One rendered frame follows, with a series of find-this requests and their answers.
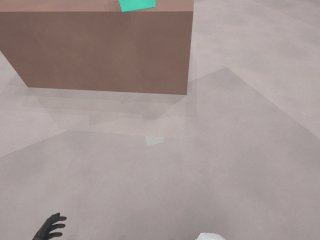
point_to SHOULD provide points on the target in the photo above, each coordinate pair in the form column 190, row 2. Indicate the carton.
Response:
column 129, row 5

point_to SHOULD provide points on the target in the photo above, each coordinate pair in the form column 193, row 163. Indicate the robot left hand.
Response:
column 44, row 232

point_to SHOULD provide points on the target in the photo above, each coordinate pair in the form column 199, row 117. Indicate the pedestal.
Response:
column 92, row 45

